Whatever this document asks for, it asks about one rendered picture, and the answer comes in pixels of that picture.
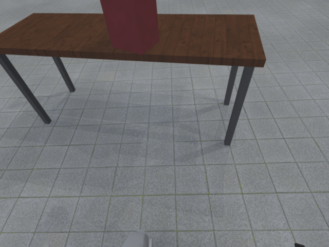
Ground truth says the carton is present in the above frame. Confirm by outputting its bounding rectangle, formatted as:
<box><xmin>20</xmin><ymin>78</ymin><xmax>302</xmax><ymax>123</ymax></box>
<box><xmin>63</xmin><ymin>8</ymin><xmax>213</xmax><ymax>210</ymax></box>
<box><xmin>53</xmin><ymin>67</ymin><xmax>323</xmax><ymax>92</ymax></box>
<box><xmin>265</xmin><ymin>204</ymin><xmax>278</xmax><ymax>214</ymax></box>
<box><xmin>100</xmin><ymin>0</ymin><xmax>159</xmax><ymax>55</ymax></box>

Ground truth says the robot left thigh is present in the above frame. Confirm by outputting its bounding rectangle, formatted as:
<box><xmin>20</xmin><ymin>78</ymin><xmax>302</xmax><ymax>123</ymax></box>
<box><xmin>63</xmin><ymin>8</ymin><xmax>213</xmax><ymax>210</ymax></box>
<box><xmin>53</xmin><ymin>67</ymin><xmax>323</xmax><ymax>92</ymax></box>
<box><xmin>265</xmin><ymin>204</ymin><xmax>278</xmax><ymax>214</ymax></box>
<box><xmin>122</xmin><ymin>233</ymin><xmax>153</xmax><ymax>247</ymax></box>

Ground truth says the table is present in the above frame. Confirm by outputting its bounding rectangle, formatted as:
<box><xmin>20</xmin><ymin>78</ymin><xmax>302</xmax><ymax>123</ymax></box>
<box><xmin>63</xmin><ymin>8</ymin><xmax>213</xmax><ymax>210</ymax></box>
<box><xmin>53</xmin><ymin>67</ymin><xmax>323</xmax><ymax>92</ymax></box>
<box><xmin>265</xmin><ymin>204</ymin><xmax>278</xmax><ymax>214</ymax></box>
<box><xmin>0</xmin><ymin>13</ymin><xmax>266</xmax><ymax>146</ymax></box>

